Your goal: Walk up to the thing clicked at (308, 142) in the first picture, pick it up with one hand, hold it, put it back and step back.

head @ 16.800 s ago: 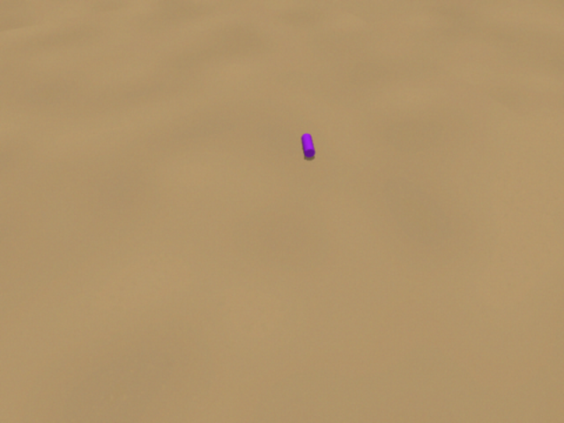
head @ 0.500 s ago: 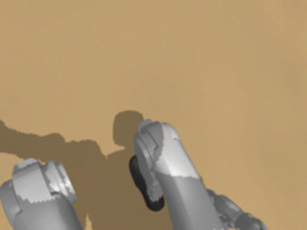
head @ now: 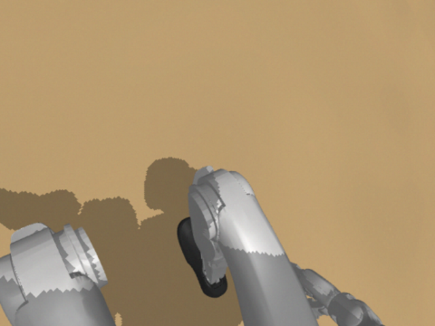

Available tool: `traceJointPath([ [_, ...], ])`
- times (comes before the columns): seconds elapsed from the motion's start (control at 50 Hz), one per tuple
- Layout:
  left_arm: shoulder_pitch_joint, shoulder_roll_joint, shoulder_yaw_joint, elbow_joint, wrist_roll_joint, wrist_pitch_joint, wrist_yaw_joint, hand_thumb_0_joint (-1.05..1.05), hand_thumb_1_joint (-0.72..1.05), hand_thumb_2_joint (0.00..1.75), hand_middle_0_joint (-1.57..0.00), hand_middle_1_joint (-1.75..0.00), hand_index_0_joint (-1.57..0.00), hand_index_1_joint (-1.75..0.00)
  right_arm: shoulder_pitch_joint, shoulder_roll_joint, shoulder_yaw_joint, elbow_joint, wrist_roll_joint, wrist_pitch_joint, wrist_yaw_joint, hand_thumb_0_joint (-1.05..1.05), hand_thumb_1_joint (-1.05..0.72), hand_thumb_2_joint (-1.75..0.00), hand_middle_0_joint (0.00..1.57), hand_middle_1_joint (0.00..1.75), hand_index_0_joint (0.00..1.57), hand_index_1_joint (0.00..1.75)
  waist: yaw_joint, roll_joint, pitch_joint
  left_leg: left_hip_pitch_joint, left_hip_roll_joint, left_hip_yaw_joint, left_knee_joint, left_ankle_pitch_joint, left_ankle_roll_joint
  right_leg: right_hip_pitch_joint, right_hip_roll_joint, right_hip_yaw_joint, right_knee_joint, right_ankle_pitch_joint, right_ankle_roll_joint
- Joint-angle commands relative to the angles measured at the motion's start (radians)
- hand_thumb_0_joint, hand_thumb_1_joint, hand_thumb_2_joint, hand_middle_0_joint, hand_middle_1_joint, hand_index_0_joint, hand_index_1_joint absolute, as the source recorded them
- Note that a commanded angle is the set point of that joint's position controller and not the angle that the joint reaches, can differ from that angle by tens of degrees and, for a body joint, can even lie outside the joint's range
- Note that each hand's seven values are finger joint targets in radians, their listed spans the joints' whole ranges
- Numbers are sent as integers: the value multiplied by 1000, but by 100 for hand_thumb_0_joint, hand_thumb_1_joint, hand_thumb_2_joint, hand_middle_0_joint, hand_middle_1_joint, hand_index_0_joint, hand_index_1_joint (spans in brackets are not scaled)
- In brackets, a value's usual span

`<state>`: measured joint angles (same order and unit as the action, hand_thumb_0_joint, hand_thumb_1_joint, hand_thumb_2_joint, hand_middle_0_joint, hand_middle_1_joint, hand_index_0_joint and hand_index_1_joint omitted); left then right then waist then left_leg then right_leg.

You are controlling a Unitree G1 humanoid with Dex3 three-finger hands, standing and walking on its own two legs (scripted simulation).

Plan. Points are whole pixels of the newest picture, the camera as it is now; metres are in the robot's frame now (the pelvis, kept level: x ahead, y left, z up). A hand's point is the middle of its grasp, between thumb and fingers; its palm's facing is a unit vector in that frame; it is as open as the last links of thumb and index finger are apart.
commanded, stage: rest palm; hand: left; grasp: from above
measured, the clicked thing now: out of the picture +0.43 +0.37 -0.27
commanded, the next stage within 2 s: close in 0.34 s
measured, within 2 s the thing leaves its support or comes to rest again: neither
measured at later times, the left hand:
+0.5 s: hand out of the picture +0.42 +0.36 -0.26, palm faces -0.44 -0.21 -0.87, open 14.1 cm
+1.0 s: hand out of the picture +0.42 +0.36 -0.26, palm faces -0.43 -0.20 -0.88, open 12.4 cm
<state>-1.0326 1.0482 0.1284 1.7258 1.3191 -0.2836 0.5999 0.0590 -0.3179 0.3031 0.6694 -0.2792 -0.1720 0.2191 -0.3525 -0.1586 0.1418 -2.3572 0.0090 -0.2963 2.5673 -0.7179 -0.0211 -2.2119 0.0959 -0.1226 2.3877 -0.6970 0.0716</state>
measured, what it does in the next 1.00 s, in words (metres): stands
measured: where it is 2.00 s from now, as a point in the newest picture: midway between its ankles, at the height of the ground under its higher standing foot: (155, 301)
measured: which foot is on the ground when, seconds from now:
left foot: down 0.00-1.00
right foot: down 0.00-1.00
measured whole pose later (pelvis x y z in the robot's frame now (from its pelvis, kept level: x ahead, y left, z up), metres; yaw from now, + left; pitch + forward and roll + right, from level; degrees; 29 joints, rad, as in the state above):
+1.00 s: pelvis +0.00 +0.00 +0.00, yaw -1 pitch +27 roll -15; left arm -1.03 1.07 0.14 1.72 1.28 -0.26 0.60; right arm 0.06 -0.34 0.31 0.66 -0.28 -0.21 0.23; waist -0.35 -0.17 0.17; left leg -2.36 0.02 -0.31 2.57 -0.73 -0.03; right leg -2.22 0.09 -0.13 2.39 -0.69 0.08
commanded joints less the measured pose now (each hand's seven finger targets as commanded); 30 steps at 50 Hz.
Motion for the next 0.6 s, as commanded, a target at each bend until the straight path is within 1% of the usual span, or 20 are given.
traceJointPath([
  [0.0, -245, 228, 8, -109, -8, 12, 69, 0, -56, 100, -7, -98, -5, -99, 154, -336, -95, 3, 2, -8, -5, 0, -90, -90, 20, 30, 20, 30, -26, 599, -615, 542, 41, 124, -285, 245, 11, 267, 23, -166, -165, 293, -86],
  [0.02, -218, 255, 32, -71, -3, 21, 77, 0, -56, 101, -7, -98, -5, -100, 149, -342, -95, 1, 1, -10, -5, 0, -90, -90, 20, 30, 20, 30, -27, 583, -611, 536, 43, 119, -286, 228, 12, 269, 22, -166, -164, 281, -86],
  [0.04, -229, 250, 18, -76, -2, 26, 77, 0, -55, 100, -7, -98, -6, -100, 146, -346, -96, -6, 1, -17, -2, 0, -90, -90, 20, 30, 20, 30, -31, 576, -591, 522, 42, 121, -281, 216, 14, 253, 20, -166, -159, 271, -83],
  [0.06, -222, 264, 42, -82, -8, 31, 82, 0, -55, 99, -7, -99, -6, -100, 153, -348, -97, 0, -3, -17, -1, 0, -90, -90, 20, 30, 20, 30, -22, 580, -623, 535, 44, 119, -286, 226, 11, 276, 23, -165, -165, 276, -84],
  [0.08, -222, 224, 7, -58, -4, 41, 79, 0, -55, 101, -7, -98, -6, -100, 145, -341, -94, -8, -2, -22, 2, 0, -90, -90, 20, 30, 20, 30, -32, 572, -608, 529, 44, 123, -272, 223, 14, 261, 24, -163, -161, 281, -84],
  [0.12, -261, 216, -10, -95, -21, 45, 72, 0, -55, 99, -7, -100, -6, -101, 154, -343, -91, 1, -1, -33, 5, 0, -90, -90, 20, 30, 20, 30, -43, 584, -607, 524, 44, 124, -273, 221, 17, 277, 27, -157, -174, 281, -82],
  [0.14, -237, 252, 28, -54, -33, 52, 74, 0, -54, 98, -7, -100, -6, -101, 156, -350, -93, 1, -3, -37, 6, 0, -90, -90, 20, 30, 20, 30, -43, 554, -601, 507, 45, 118, -268, 202, 20, 277, 22, -161, -174, 268, -79],
  [0.18, -229, 274, 42, -64, -43, 56, 64, 0, -55, 99, -7, -99, -6, -100, 172, -357, -93, -5, 2, -40, 6, 0, -90, -90, 20, 30, 20, 30, -36, 540, -605, 494, 43, 125, -265, 208, 24, 298, 23, -155, -187, 268, -78],
  [0.2, -230, 232, 9, -59, -48, 56, 54, 0, -55, 99, -7, -99, -6, -100, 152, -350, -92, -6, 7, -44, 5, 0, -90, -91, 20, 30, 20, 30, -35, 542, -594, 494, 45, 120, -270, 197, 20, 275, 20, -156, -175, 258, -80],
  [0.22, -207, 246, 27, -35, -51, 56, 51, 0, -54, 98, -7, -100, -6, -101, 170, -353, -94, 6, -2, -45, 7, 0, -90, -90, 20, 30, 20, 30, -47, 539, -585, 494, 47, 115, -267, 198, 20, 284, 23, -161, -179, 259, -78],
  [0.24, -212, 265, 41, -68, -54, 51, 49, 0, -53, 97, -7, -101, -6, -101, 176, -355, -91, 5, -2, -43, 5, 0, -90, -90, 20, 30, 20, 30, -38, 546, -612, 503, 47, 113, -270, 213, 19, 303, 23, -163, -181, 271, -77],
  [0.26, -207, 244, 26, -60, -57, 53, 38, 0, -54, 98, -7, -100, -6, -101, 177, -351, -93, 1, 0, -44, 7, 0, -90, -90, 20, 30, 20, 30, -44, 545, -602, 512, 45, 112, -269, 217, 17, 298, 20, -162, -173, 274, -79],
  [0.34, -227, 262, 33, -121, -72, 36, 16, 0, -54, 98, -8, -101, -7, -102, 177, -342, -86, 6, 8, -40, 8, 0, -90, -91, 20, 30, 20, 30, -39, 572, -631, 533, 49, 106, -268, 249, 13, 320, 17, -165, -168, 298, -79],
  [0.36, -194, 231, 15, -97, -71, 35, 10, 0, -54, 98, -7, -101, -7, -101, 169, -348, -97, 3, 5, -41, 8, 0, -90, -91, 20, 30, 20, 30, -37, 567, -619, 539, 48, 113, -262, 250, 13, 313, 20, -162, -169, 299, -80],
  [0.38, -209, 253, 30, -132, -74, 26, 14, 0, -54, 98, -8, -100, -7, -101, 172, -338, -88, 7, 6, -38, 9, 0, -90, -90, 20, 30, 20, 30, -34, 578, -633, 541, 51, 111, -264, 264, 11, 330, 21, -165, -173, 310, -78],
  [0.4, -191, 232, 14, -108, -64, 25, 10, 0, -54, 98, -7, -100, -6, -101, 175, -335, -85, 10, 5, -37, 11, 0, -90, -90, 20, 30, 20, 30, -41, 576, -628, 554, 50, 113, -255, 284, 10, 328, 20, -165, -164, 326, -78],
  [0.44, -174, 249, 32, -130, -66, 15, 18, 0, -47, 93, -9, -102, -10, -101, 171, -341, -87, 15, 3, -29, 8, 0, -89, -90, 20, 30, 20, 30, -22, 605, -650, 567, 49, 115, -270, 307, 7, 342, 22, -167, -167, 338, -81],
  [0.5, -199, 269, 39, -144, -52, 9, 27, 0, -41, 89, -13, -98, -14, -97, 175, -345, -86, 13, 1, -21, 9, 0, -89, -90, 20, 30, 20, 30, -25, 604, -649, 563, 50, 120, -261, 317, 9, 341, 20, -166, -165, 348, -81],
  [0.56, -191, 278, 48, -121, -43, 4, 40, 0, -39, 89, -15, -96, -16, -95, 174, -343, -81, 16, -1, -18, 9, 0, -89, -90, 20, 30, 20, 30, -34, 583, -616, 531, 50, 122, -258, 284, 13, 330, 21, -167, -172, 328, -79],
  [0.58, -190, 245, 26, -95, -40, 7, 39, 0, -37, 87, -16, -95, -17, -94, 168, -342, -81, 11, -3, -20, 11, 0, -89, -90, 20, 30, 20, 30, -47, 569, -590, 525, 49, 119, -253, 268, 13, 307, 17, -171, -163, 316, -80],
])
